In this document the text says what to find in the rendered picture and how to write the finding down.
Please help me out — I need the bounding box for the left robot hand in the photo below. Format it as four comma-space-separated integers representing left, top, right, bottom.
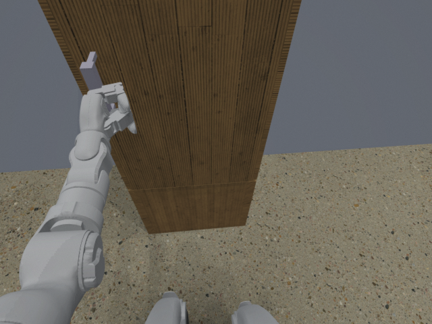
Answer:
79, 82, 137, 142

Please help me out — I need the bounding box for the handle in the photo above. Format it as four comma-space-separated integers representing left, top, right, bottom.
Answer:
80, 51, 116, 112

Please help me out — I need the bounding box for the left robot shin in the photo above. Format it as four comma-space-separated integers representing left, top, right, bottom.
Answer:
162, 292, 179, 299

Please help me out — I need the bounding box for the robot left upper arm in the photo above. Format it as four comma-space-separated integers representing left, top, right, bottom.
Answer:
0, 229, 105, 324

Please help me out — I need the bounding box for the cupboard door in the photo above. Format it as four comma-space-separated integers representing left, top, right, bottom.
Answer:
46, 0, 294, 190

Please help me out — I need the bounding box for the left robot thigh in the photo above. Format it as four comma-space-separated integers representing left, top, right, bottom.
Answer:
145, 298, 186, 324

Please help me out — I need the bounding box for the robot left forearm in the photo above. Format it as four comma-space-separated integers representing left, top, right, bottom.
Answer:
19, 131, 113, 287

